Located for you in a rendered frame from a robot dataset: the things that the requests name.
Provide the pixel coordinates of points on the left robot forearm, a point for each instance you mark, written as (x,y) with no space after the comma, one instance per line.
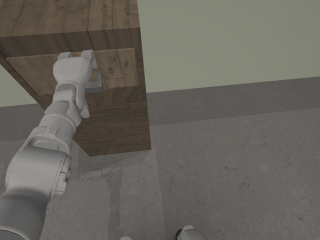
(59,123)

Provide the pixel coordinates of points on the robot right thigh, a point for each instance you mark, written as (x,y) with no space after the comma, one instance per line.
(191,234)

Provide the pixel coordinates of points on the left robot hand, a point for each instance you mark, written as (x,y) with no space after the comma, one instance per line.
(78,69)

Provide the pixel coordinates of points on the cabinet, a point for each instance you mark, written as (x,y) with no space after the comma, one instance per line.
(118,117)

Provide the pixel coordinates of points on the right robot shin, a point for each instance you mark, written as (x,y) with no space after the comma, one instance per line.
(187,227)

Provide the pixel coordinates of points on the handle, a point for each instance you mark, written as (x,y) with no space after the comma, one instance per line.
(94,86)

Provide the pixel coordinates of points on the drawer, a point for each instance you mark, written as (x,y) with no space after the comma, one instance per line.
(118,66)

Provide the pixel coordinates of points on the robot left upper arm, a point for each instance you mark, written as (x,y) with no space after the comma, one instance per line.
(38,175)

